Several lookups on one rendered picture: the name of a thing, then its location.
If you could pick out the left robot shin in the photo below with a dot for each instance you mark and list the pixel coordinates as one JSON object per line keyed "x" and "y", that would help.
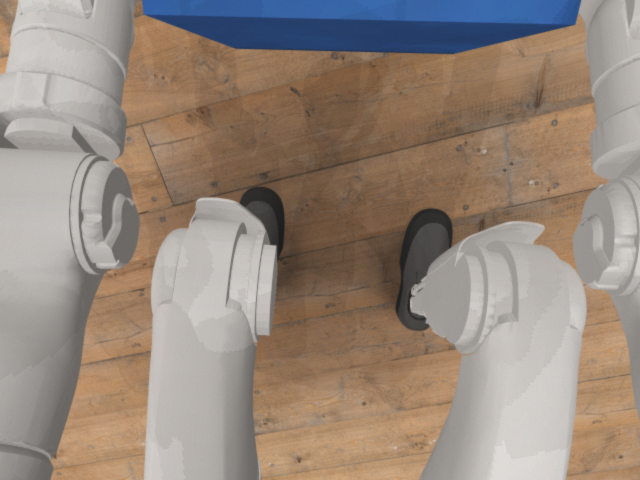
{"x": 164, "y": 272}

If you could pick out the right robot upper arm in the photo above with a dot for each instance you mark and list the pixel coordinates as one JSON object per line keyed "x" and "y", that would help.
{"x": 606, "y": 248}

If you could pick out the left robot foot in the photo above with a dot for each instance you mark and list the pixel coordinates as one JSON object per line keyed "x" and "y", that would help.
{"x": 267, "y": 206}

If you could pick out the left robot forearm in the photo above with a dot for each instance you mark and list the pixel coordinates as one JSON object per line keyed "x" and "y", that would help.
{"x": 63, "y": 85}

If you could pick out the carton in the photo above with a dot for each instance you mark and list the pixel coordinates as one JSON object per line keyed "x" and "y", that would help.
{"x": 393, "y": 26}

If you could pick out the right robot forearm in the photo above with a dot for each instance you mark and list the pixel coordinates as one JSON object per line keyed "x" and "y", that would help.
{"x": 613, "y": 54}

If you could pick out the left robot upper arm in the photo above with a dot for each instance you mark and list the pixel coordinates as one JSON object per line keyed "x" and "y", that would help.
{"x": 66, "y": 218}

